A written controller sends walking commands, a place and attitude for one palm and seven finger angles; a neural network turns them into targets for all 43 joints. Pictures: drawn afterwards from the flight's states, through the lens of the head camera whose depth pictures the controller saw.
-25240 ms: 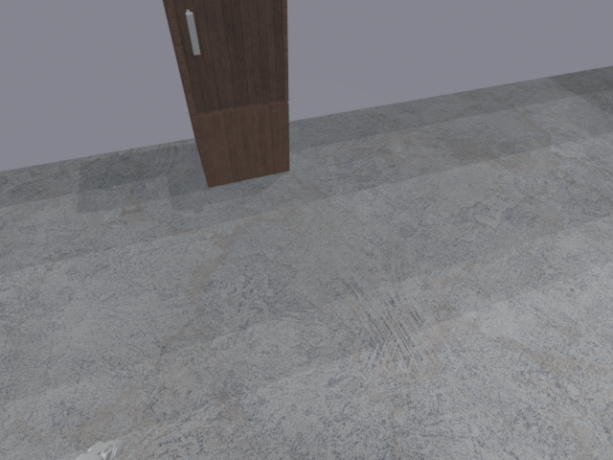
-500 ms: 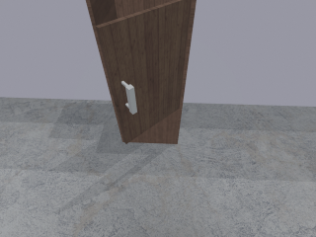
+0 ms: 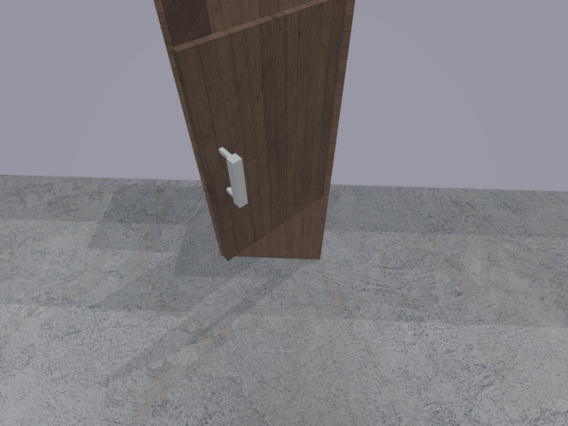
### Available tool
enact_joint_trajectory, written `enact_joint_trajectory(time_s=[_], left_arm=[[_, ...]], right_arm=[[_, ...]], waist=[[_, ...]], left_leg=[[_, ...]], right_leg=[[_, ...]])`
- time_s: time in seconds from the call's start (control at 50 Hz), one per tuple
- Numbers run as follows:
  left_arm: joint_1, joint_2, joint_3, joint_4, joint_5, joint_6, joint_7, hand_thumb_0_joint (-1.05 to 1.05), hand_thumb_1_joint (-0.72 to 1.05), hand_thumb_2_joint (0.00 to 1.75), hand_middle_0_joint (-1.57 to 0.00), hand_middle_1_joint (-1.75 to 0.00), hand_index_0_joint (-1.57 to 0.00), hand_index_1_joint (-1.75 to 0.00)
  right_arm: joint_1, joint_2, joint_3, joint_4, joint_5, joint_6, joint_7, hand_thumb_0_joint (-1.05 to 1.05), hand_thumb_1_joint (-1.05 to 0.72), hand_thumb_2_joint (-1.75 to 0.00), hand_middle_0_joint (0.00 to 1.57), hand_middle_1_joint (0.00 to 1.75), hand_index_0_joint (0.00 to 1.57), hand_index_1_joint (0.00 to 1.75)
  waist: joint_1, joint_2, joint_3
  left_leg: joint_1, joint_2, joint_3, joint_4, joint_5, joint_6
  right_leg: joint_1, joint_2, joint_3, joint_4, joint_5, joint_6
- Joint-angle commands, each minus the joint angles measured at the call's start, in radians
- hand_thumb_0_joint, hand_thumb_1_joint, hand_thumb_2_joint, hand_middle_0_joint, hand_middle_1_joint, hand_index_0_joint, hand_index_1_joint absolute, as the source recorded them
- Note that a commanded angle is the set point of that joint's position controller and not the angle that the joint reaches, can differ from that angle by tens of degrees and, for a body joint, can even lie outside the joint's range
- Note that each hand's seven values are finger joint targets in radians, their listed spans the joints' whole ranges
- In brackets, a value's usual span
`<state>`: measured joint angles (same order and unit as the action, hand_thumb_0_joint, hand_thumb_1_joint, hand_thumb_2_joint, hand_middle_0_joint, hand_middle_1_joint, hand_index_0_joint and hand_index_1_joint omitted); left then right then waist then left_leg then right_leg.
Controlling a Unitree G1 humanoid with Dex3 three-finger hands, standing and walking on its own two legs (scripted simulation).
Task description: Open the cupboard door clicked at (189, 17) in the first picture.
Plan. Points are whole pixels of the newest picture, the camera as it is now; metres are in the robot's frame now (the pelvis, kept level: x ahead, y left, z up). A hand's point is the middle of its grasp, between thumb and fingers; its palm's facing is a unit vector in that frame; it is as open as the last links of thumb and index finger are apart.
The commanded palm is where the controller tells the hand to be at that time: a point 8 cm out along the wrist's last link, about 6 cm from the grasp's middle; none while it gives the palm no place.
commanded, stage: walk to a spot facing it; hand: left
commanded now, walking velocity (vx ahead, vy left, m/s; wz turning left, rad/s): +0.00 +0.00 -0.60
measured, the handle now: (232, 177) +0.60 +0.15 -0.04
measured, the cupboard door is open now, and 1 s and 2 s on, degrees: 44 44 44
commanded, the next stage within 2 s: none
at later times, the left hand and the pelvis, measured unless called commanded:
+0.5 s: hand out of the picture +0.09 +0.17 -0.18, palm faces -0.13 -0.96 -0.26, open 7.4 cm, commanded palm none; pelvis -0.01 -0.02 -0.02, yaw -11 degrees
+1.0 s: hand (198, 425) +0.16 +0.16 -0.19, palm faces -0.38 -0.90 -0.23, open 7.4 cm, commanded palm none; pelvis +0.02 -0.01 -0.02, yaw -28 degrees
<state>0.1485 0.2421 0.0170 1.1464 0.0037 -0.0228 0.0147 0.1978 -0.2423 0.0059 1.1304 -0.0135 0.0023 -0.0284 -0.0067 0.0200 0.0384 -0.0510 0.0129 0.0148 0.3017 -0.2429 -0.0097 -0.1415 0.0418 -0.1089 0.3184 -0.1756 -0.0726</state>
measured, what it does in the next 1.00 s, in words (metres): steps on the spot, turning right: left foot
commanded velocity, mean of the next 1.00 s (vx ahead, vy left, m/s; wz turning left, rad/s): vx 0.00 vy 0.00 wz -0.60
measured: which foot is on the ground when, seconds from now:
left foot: down 0.00-0.50, up 0.52-0.94, down 0.96-1.00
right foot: down 0.00-0.94, up 0.96-1.00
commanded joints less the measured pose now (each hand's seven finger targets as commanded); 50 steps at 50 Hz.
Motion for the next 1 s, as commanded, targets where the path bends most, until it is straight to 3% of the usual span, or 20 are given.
enact_joint_trajectory(time_s=[0.0,0.06,0.22,0.28,0.32,0.36,0.44,0.46,0.48,0.5,0.52,0.54,0.62,0.8,0.88,0.9,0.92,0.94,0.96,0.98], left_arm=[[0.001,0.173,0.027,-0.044,0.004,-0.012,0.013,0.00,0.90,0.90,-0.20,-0.30,-0.20,-0.30],[0.030,0.106,0.023,-0.047,0.006,0.012,0.018,0.00,0.90,0.90,-0.20,-0.30,-0.20,-0.30],[0.027,0.127,0.062,-0.137,0.017,0.051,-0.001,0.00,0.90,0.90,-0.20,-0.30,-0.20,-0.30],[0.009,0.100,0.067,-0.178,0.019,0.061,-0.012,0.00,0.90,0.90,-0.20,-0.30,-0.20,-0.30],[-0.004,0.079,0.074,-0.207,0.021,0.072,-0.022,0.00,0.90,0.90,-0.20,-0.30,-0.20,-0.30],[-0.005,0.077,0.084,-0.229,0.021,0.079,-0.025,0.00,0.90,0.90,-0.20,-0.30,-0.20,-0.30],[0.118,0.065,0.089,-0.213,0.021,0.058,-0.037,0.00,0.90,0.90,-0.20,-0.30,-0.20,-0.30],[0.195,0.126,0.103,-0.190,0.027,0.045,-0.029,0.00,0.90,0.90,-0.20,-0.30,-0.20,-0.30],[0.240,0.238,0.126,-0.186,0.030,0.036,-0.008,0.00,0.90,0.90,-0.20,-0.30,-0.20,-0.30],[0.248,0.235,0.120,-0.183,0.013,0.036,0.004,0.00,0.90,0.90,-0.20,-0.30,-0.20,-0.30],[0.182,0.217,0.114,-0.208,0.013,0.041,0.007,0.00,0.90,0.90,-0.20,-0.30,-0.20,-0.30],[0.126,0.182,0.115,-0.232,0.019,0.044,0.014,0.00,0.90,0.90,-0.20,-0.30,-0.20,-0.30],[0.099,0.169,0.103,-0.254,0.021,0.032,0.012,0.00,0.90,0.90,-0.20,-0.30,-0.20,-0.30],[0.142,0.184,0.115,-0.263,0.029,0.040,0.007,0.00,0.90,0.90,-0.20,-0.30,-0.20,-0.30],[0.074,0.176,0.112,-0.283,0.019,0.047,0.007,0.00,0.90,0.90,-0.20,-0.30,-0.20,-0.30],[0.053,0.147,0.106,-0.295,0.012,0.047,0.006,0.00,0.90,0.90,-0.20,-0.30,-0.20,-0.30],[0.072,0.089,0.094,-0.318,-0.001,0.048,-0.006,0.00,0.90,0.90,-0.20,-0.30,-0.20,-0.30],[0.042,0.100,0.089,-0.331,0.009,0.043,-0.014,0.00,0.90,0.90,-0.20,-0.30,-0.20,-0.30],[0.023,0.127,0.095,-0.338,0.017,0.048,-0.021,0.00,0.90,0.90,-0.20,-0.30,-0.20,-0.30],[0.034,0.127,0.103,-0.331,0.027,0.052,-0.030,0.00,0.90,0.90,-0.20,-0.30,-0.20,-0.30]], right_arm=[[0.030,-0.148,-0.026,-0.028,-0.006,-0.015,-0.007,0.00,-0.90,-0.90,0.20,0.30,0.20,0.30],[0.085,-0.071,-0.019,-0.022,-0.007,0.002,-0.015,0.00,-0.90,-0.90,0.20,0.30,0.20,0.30],[0.095,-0.114,-0.061,-0.098,-0.007,0.020,-0.032,0.00,-0.90,-0.90,0.20,0.30,0.20,0.30],[0.092,-0.140,-0.076,-0.126,-0.014,0.017,-0.035,0.00,-0.90,-0.90,0.20,0.30,0.20,0.30],[0.071,-0.157,-0.083,-0.140,-0.020,0.007,-0.036,0.00,-0.90,-0.90,0.20,0.30,0.20,0.30],[0.055,-0.151,-0.081,-0.161,-0.024,0.001,-0.039,0.00,-0.90,-0.90,0.20,0.30,0.20,0.30],[-0.008,-0.170,-0.089,-0.190,-0.022,0.003,-0.030,0.00,-0.90,-0.90,0.20,0.30,0.20,0.30],[-0.013,-0.152,-0.093,-0.203,-0.008,0.010,-0.026,0.00,-0.90,-0.90,0.20,0.30,0.20,0.30],[-0.031,-0.076,-0.083,-0.254,0.004,0.011,-0.018,0.00,-0.90,-0.90,0.20,0.30,0.20,0.30],[-0.035,-0.100,-0.084,-0.251,0.003,0.027,-0.017,0.00,-0.90,-0.90,0.20,0.30,0.20,0.30],[-0.034,-0.089,-0.087,-0.246,0.007,0.030,-0.008,0.00,-0.90,-0.90,0.20,0.30,0.20,0.30],[-0.067,-0.076,-0.089,-0.248,0.002,0.028,-0.006,0.00,-0.90,-0.90,0.20,0.30,0.20,0.30],[-0.067,-0.051,-0.081,-0.248,0.003,0.032,0.001,0.00,-0.90,-0.90,0.20,0.30,0.20,0.30],[-0.143,-0.059,-0.080,-0.307,0.017,0.012,-0.012,0.00,-0.90,-0.90,0.20,0.30,0.20,0.30],[-0.040,-0.075,-0.081,-0.283,0.023,0.000,-0.020,0.00,-0.90,-0.90,0.20,0.30,0.20,0.30],[0.012,-0.112,-0.087,-0.270,0.019,-0.009,-0.025,0.00,-0.90,-0.90,0.20,0.30,0.20,0.30],[0.025,-0.205,-0.103,-0.279,0.000,-0.020,-0.028,0.00,-0.90,-0.90,0.20,0.30,0.20,0.30],[0.041,-0.243,-0.107,-0.290,-0.005,-0.012,-0.030,0.00,-0.90,-0.90,0.20,0.30,0.20,0.30],[0.018,-0.224,-0.097,-0.306,-0.018,-0.006,-0.031,0.00,-0.90,-0.90,0.20,0.30,0.20,0.30],[-0.014,-0.184,-0.084,-0.314,-0.023,-0.012,-0.033,0.00,-0.90,-0.90,0.20,0.30,0.20,0.30]], waist=[[0.003,-0.013,-0.019],[-0.005,-0.005,-0.035],[-0.011,-0.003,-0.030],[-0.010,0.089,0.002],[-0.003,0.193,0.025],[0.009,0.157,0.022],[0.074,0.052,-0.020],[0.103,-0.134,-0.047],[0.112,-0.424,-0.044],[0.106,-0.334,-0.059],[0.071,-0.227,-0.014],[0.055,-0.151,-0.003],[0.025,-0.076,-0.068],[0.053,-0.161,-0.111],[-0.009,-0.138,-0.140],[-0.039,-0.058,-0.153],[-0.034,0.220,-0.150],[-0.036,0.286,-0.122],[-0.029,0.161,-0.062],[0.001,0.121,-0.025]], left_leg=[[-0.065,0.104,-0.070,-0.036,0.181,0.032],[-0.060,0.110,-0.023,0.022,0.174,0.017],[-0.077,0.165,0.005,0.101,0.096,0.038],[-0.079,0.264,-0.081,0.038,0.088,0.094],[-0.078,0.382,-0.143,-0.019,0.256,0.179],[-0.075,0.410,-0.125,0.007,0.376,0.208],[-0.107,0.287,0.068,0.270,0.420,0.079],[-0.213,0.176,0.130,0.487,0.200,0.015],[-0.466,0.008,0.137,0.767,-0.368,-0.043],[-0.478,0.030,-0.017,0.873,-0.410,-0.035],[-0.500,0.059,-0.041,0.906,-0.342,-0.029],[-0.515,0.068,-0.043,0.908,-0.281,-0.034],[-0.446,0.046,-0.035,0.793,-0.181,-0.051],[-0.406,-0.001,-0.045,0.513,-0.200,-0.048],[-0.147,-0.007,-0.053,0.197,-0.022,-0.036],[0.020,0.068,-0.102,0.072,0.051,-0.018],[0.140,0.325,-0.369,-0.032,0.121,0.071],[0.071,0.484,-0.467,-0.031,0.278,0.169],[-0.053,0.489,-0.434,-0.025,0.304,0.221],[-0.085,0.420,-0.342,-0.018,0.382,0.204]], right_leg=[[0.067,-0.174,0.170,-0.041,0.217,0.014],[0.043,-0.175,0.187,0.003,0.291,0.018],[-0.101,-0.134,0.241,0.143,0.278,-0.001],[-0.205,-0.063,0.190,0.296,0.118,0.023],[-0.289,-0.030,0.129,0.548,-0.268,0.048],[-0.323,-0.056,0.162,0.661,-0.351,0.054],[-0.092,-0.055,0.078,0.280,-0.120,0.054],[0.022,-0.125,0.222,0.090,0.193,0.021],[0.117,-0.385,0.650,0.004,0.561,-0.098],[0.091,-0.405,0.659,0.006,0.528,-0.168],[0.021,-0.379,0.604,-0.010,0.262,-0.191],[-0.009,-0.329,0.609,0.004,0.222,-0.173],[-0.025,-0.246,0.508,0.030,0.284,-0.135],[0.073,-0.212,0.580,0.089,0.471,-0.131],[-0.076,-0.155,0.571,0.163,0.416,-0.051],[-0.210,-0.088,0.505,0.225,0.260,-0.001],[-0.420,0.054,0.344,0.393,-0.169,0.065],[-0.451,0.033,0.213,0.610,-0.457,0.106],[-0.438,-0.002,0.213,0.751,-0.439,0.118],[-0.456,-0.010,0.195,0.827,-0.367,0.129]])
